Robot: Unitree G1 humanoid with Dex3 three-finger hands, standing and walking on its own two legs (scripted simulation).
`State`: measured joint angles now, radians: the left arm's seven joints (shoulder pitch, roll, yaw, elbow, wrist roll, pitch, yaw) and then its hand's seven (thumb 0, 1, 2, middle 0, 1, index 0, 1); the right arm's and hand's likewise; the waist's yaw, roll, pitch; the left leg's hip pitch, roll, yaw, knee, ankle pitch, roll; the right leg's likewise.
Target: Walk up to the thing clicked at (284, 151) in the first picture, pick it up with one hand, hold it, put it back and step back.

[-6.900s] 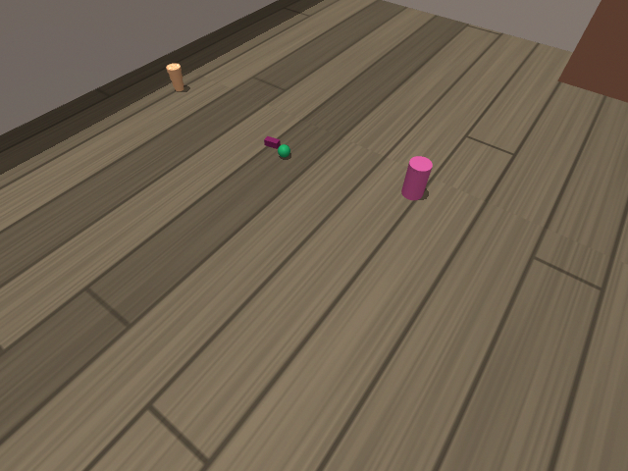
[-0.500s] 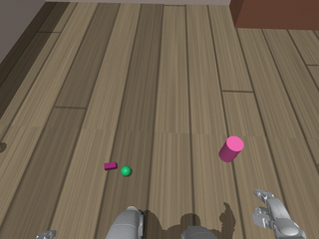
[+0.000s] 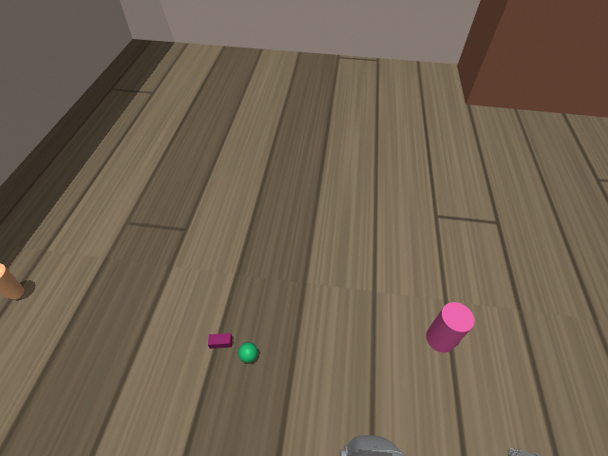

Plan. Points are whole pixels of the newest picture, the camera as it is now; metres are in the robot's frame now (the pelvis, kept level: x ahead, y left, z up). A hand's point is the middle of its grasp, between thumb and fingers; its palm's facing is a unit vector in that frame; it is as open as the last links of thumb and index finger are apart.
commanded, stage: walk up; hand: left
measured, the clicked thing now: (248, 352) +0.50 +0.18 -0.73
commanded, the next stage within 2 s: stand in 1.92 s
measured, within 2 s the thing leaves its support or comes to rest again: neither
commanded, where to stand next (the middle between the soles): +0.10 -0.02 m, yaw -3 degrees
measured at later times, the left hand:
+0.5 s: hand out of the picture +0.06 +0.31 -0.15, palm faces -0.02 -0.89 -0.45, open 7.3 cm
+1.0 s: hand out of the picture +0.12 +0.23 -0.14, palm faces -0.05 -0.91 -0.42, open 7.3 cm
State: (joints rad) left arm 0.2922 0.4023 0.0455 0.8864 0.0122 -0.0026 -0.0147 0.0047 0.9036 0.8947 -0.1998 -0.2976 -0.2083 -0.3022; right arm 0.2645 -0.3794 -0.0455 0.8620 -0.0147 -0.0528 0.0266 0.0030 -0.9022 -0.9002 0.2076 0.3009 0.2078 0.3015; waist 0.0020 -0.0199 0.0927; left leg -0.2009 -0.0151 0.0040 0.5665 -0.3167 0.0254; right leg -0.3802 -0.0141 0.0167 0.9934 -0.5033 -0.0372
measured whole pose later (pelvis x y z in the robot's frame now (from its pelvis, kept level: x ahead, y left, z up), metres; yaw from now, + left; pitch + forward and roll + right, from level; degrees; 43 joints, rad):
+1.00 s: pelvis +0.04 -0.03 -0.01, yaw -2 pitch -4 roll +0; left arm 0.23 0.36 0.02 0.91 0.02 -0.06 0.00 0.00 0.90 0.89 -0.20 -0.30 -0.21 -0.30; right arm 0.25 -0.44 -0.05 0.91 -0.02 0.02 0.02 0.00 -0.91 -0.90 0.20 0.30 0.20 0.30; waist 0.01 0.06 0.11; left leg -0.45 0.06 -0.02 0.94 -0.43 0.03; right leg -0.35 -0.01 -0.01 0.64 -0.23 -0.02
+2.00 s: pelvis +0.05 +0.00 +0.01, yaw -5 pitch -3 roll +0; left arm 0.09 0.36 -0.01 1.11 0.00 -0.03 -0.01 0.00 0.90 0.89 -0.20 -0.30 -0.21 -0.30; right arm 0.10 -0.37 0.00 1.11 -0.01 -0.02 0.02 0.00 -0.90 -0.90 0.21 0.30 0.21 0.30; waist -0.01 0.01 0.05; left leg -0.16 0.03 0.05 0.41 -0.19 -0.01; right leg -0.13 0.00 0.02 0.43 -0.25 0.00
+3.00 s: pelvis +0.05 +0.00 +0.02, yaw -4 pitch -2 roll +0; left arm 0.09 0.35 0.00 1.15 0.00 -0.01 -0.01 0.00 0.90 0.89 -0.20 -0.30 -0.21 -0.30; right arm 0.09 -0.35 0.01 1.15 -0.01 -0.02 0.01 0.00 -0.90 -0.90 0.21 0.30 0.21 0.30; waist -0.01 0.00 0.05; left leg -0.14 0.03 0.04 0.32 -0.14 -0.01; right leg -0.09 0.00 0.00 0.30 -0.18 0.00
